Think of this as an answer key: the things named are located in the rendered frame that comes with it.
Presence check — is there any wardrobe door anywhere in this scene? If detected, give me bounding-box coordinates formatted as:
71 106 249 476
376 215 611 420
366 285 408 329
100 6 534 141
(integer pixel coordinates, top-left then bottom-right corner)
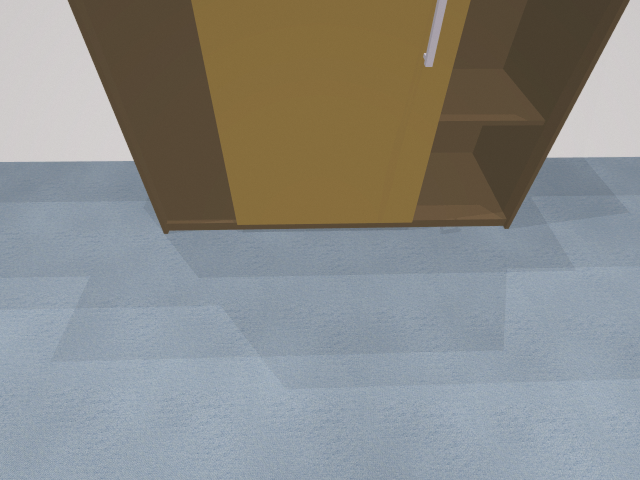
83 0 236 220
191 0 471 225

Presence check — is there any handle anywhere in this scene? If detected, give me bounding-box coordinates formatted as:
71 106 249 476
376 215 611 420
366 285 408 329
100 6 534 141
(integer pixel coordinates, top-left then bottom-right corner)
423 0 447 67

